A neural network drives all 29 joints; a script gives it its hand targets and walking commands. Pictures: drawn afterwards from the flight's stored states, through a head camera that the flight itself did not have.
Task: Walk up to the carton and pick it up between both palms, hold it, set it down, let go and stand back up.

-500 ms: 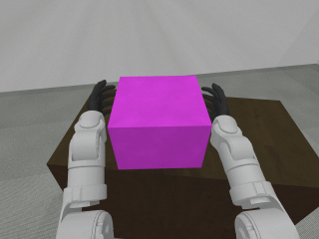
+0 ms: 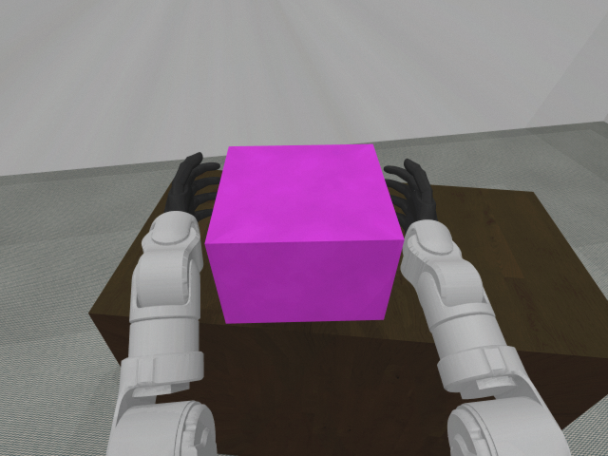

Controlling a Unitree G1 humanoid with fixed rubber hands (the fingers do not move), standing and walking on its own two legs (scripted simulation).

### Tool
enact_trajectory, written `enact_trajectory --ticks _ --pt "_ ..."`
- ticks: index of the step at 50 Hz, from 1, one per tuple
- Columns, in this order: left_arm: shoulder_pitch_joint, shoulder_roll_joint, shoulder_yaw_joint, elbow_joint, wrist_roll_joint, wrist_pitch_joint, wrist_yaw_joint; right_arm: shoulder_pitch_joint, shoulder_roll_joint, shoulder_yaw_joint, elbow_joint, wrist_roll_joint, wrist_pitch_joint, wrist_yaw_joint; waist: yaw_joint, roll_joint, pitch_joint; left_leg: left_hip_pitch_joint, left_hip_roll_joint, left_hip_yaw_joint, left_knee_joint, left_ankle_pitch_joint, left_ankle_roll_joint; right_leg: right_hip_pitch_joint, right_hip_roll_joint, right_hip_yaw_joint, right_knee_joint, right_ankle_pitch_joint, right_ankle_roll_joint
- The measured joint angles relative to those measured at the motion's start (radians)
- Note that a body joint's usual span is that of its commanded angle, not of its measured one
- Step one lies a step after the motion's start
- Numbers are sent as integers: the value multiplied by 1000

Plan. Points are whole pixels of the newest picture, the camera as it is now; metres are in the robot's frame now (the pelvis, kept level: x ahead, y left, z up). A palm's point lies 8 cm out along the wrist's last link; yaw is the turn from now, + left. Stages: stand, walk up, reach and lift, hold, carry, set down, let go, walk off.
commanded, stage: hold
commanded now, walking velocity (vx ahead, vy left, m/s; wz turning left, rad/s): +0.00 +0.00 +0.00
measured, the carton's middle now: (303, 229) +0.39 +0.01 +0.15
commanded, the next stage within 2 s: set down in 0.50 s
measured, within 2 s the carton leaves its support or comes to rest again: neither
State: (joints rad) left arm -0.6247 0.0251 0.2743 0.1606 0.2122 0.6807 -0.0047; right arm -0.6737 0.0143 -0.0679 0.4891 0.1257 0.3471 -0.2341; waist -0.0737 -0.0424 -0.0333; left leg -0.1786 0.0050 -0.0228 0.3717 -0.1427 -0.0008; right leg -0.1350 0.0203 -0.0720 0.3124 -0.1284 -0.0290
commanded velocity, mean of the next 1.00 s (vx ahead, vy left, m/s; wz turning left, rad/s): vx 0.00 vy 0.00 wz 0.00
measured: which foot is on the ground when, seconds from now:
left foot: down 0.00-1.00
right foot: down 0.00-1.00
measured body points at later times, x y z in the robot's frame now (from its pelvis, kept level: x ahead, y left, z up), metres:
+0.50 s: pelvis +0.00 +0.00 +0.00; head -0.03 +0.02 +0.45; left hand +0.39 +0.16 +0.19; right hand +0.39 -0.14 +0.18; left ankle +0.04 +0.12 -0.75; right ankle +0.03 -0.10 -0.75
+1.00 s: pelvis +0.01 -0.01 +0.00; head +0.01 +0.01 +0.45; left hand +0.42 +0.14 +0.15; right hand +0.41 -0.16 +0.18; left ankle +0.04 +0.12 -0.75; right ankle +0.03 -0.10 -0.75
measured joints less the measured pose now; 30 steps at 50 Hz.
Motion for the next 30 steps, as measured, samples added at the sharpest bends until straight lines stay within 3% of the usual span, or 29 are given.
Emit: enact_trajectory --ticks 30 --pt "0 0 0 0 0 -4 0 0 0 0 0 0 -5 0 0 0 0 0 0 0 0 0 0 0 0 0 0 0 0"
